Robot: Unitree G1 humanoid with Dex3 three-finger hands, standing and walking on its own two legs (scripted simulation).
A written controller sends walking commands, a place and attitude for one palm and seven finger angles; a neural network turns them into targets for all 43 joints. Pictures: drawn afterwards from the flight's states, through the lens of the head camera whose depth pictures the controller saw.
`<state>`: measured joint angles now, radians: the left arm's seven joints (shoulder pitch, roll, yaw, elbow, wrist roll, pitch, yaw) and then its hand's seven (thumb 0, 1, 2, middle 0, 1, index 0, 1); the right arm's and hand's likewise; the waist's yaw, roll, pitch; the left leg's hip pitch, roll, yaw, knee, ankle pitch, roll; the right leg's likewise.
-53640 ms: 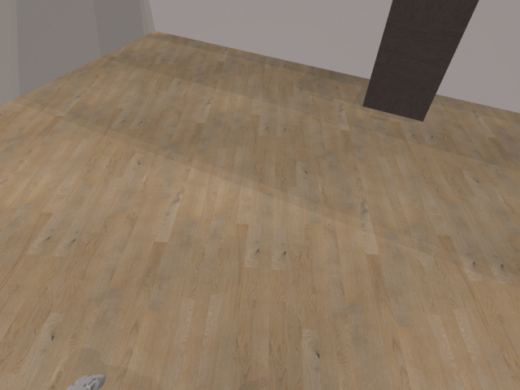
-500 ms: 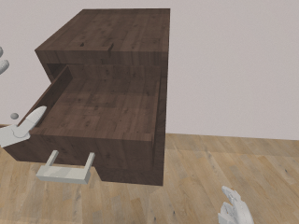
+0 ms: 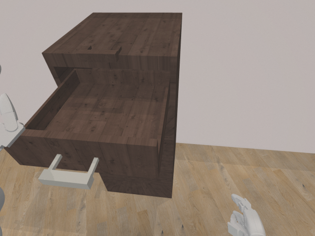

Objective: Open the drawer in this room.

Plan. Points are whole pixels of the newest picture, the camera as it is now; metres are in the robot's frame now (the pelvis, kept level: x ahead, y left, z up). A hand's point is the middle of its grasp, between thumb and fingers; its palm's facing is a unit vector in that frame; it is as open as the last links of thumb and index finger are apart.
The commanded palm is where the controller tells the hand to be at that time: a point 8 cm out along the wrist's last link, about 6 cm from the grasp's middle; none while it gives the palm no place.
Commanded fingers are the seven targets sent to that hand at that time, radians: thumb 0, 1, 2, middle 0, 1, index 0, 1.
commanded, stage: step back with the hand held close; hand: left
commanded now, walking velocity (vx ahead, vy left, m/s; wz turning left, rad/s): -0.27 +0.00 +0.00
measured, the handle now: (71, 169) +0.22 +0.24 +0.10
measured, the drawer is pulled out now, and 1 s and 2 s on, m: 0.30 0.30 0.30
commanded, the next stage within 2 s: stop stepping back and stand still in 1.02 s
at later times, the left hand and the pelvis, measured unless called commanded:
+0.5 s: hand out of the picture +0.13 +0.25 +0.27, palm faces +0.48 -0.70 -0.53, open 7.4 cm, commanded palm +0.07 +0.31 +0.28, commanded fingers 0.00 0.90 0.90 -0.20 -0.30 -0.20 -0.30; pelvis -0.06 +0.03 -0.01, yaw -1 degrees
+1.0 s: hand out of the picture +0.02 +0.27 +0.29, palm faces +0.55 -0.72 -0.42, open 7.4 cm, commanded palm -0.04 +0.32 +0.28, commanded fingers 0.00 0.90 0.90 -0.20 -0.30 -0.20 -0.30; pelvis -0.17 +0.04 -0.01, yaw +0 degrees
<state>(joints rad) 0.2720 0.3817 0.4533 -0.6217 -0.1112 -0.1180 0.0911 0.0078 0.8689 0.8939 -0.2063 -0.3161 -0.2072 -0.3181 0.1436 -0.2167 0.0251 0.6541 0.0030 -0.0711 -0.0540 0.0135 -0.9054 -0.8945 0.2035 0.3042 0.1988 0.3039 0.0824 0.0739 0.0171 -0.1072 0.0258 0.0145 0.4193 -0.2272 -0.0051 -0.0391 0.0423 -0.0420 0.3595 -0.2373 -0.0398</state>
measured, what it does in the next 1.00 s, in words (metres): walks backwards: left foot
